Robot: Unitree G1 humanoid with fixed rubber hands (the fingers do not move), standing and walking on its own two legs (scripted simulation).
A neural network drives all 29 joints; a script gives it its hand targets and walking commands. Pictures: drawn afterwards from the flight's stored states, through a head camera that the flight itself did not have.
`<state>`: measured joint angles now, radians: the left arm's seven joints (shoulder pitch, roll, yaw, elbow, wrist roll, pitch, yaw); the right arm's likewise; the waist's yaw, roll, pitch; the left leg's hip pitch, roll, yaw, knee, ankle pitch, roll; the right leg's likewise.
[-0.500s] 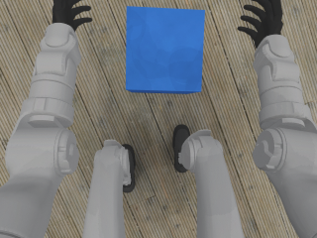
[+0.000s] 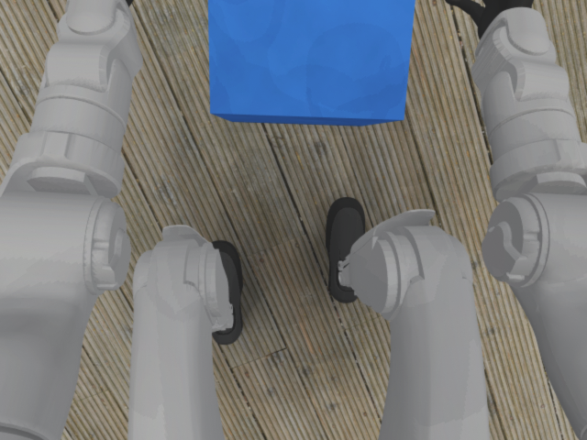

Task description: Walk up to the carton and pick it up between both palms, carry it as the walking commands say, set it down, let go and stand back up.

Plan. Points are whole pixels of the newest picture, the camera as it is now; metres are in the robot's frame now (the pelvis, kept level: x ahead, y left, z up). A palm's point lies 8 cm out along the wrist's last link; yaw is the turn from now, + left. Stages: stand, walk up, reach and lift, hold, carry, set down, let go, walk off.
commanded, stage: reach and lift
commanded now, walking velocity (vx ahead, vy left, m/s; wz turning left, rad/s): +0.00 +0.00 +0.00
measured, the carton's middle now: (304, 33) +0.55 -0.06 -0.31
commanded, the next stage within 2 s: none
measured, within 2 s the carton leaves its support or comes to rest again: leaves its support in 1.94 s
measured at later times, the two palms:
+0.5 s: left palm (146, 25) +0.56 +0.14 -0.25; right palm (462, 31) +0.52 -0.26 -0.24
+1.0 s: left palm (166, 20) +0.56 +0.11 -0.24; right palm (438, 28) +0.53 -0.22 -0.24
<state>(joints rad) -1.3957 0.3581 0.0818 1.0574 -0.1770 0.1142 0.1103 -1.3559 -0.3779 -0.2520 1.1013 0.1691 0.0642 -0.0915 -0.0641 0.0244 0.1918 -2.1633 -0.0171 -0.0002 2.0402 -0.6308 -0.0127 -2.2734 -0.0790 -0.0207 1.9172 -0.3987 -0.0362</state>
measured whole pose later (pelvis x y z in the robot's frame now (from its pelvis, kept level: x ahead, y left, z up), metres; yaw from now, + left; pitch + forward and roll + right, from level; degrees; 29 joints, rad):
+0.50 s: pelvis -0.01 +0.01 -0.06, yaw +0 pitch +35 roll +0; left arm -1.55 0.41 -0.03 1.13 -0.27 0.08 0.11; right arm -1.57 -0.47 -0.12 1.28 0.30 0.01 -0.09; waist -0.07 0.01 0.47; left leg -2.22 -0.02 0.01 2.26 -0.65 0.00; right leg -2.34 -0.08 0.00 2.11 -0.39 -0.03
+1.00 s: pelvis -0.01 +0.00 -0.05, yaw +0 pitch +36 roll +1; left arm -1.58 0.34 -0.03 1.18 -0.25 0.07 0.12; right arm -1.59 -0.40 -0.11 1.30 0.27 0.00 -0.10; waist -0.07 0.02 0.45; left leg -2.21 -0.02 0.01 2.23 -0.65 -0.01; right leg -2.33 -0.08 0.00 2.09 -0.39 -0.03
